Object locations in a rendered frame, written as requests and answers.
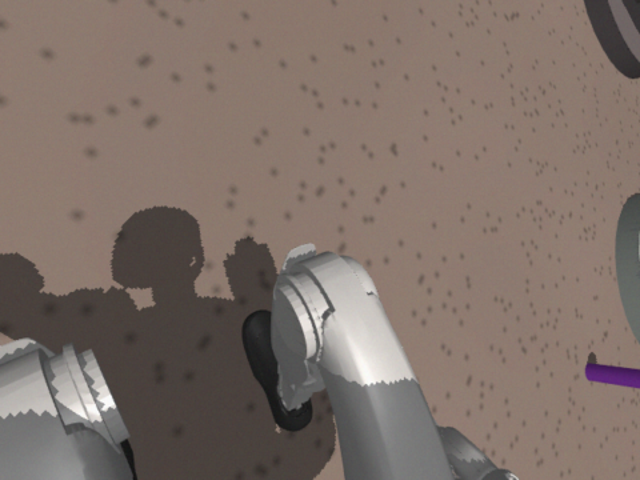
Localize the right robot hand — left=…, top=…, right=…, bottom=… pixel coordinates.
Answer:
left=433, top=418, right=498, bottom=480

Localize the left robot foot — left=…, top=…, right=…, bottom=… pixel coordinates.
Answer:
left=120, top=439, right=137, bottom=480

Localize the right robot foot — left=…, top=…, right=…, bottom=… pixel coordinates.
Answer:
left=242, top=310, right=312, bottom=431

